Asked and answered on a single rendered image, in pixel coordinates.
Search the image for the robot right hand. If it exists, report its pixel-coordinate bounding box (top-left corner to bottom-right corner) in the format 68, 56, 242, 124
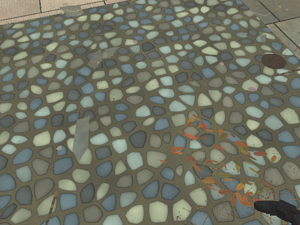
254, 200, 300, 225

